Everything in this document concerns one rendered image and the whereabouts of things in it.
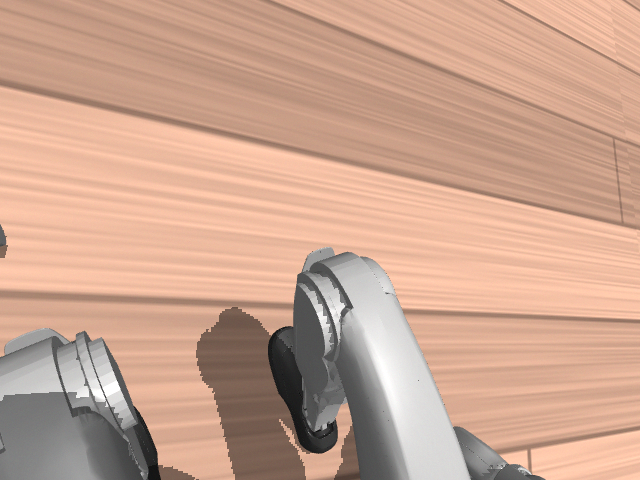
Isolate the left robot foot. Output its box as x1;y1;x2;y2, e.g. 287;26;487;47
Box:
133;407;161;480

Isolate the right robot arm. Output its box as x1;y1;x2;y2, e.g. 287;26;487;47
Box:
494;464;546;480

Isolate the right robot hand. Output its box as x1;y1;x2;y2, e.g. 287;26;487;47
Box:
453;426;509;480

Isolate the right robot foot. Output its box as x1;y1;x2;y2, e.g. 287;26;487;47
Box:
268;326;338;454

